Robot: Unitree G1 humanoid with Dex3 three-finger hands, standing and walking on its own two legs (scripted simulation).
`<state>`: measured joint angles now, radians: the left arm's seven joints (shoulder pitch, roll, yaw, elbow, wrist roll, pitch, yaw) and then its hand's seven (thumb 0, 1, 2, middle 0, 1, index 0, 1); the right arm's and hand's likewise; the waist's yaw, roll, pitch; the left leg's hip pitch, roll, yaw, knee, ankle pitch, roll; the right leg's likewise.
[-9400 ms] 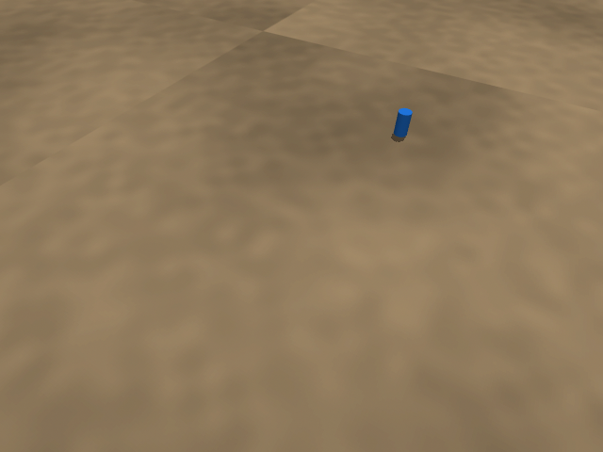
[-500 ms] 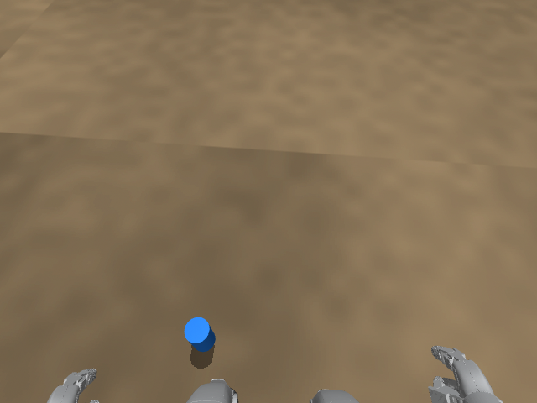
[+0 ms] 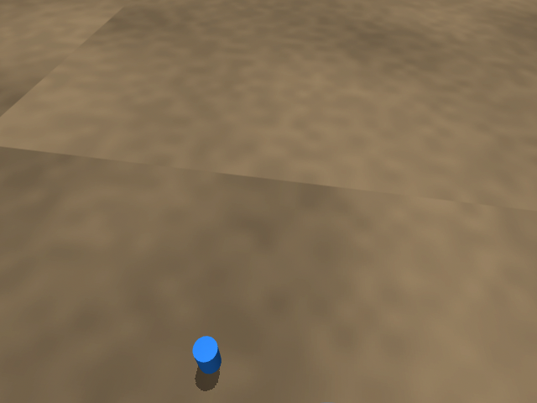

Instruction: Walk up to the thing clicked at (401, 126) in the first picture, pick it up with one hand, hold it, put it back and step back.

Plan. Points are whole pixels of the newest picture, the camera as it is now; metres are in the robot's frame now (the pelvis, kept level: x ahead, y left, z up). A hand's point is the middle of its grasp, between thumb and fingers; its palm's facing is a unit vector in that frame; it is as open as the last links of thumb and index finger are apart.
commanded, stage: walk up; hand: left
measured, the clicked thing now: (207, 355) +0.38 +0.19 -0.69
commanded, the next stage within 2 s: none
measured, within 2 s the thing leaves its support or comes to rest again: neither
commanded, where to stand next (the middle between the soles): +0.04 -0.01 m, yaw -2 degrees
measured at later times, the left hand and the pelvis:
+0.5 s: hand out of the picture +0.11 +0.24 -0.14, palm faces -0.02 -0.94 -0.34, open 7.4 cm; pelvis -0.02 -0.01 +0.00, yaw -2 degrees
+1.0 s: hand out of the picture +0.06 +0.28 -0.16, palm faces -0.03 -0.92 -0.38, open 7.4 cm; pelvis -0.06 +0.01 -0.01, yaw -1 degrees
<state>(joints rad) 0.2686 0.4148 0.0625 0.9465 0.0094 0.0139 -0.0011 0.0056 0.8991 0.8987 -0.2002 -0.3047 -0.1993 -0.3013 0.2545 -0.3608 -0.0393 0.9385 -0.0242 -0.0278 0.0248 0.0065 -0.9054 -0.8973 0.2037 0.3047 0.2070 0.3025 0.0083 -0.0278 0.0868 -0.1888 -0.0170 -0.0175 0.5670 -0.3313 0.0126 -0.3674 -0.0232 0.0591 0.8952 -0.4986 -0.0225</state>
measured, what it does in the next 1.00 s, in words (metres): steps on the spot: right foot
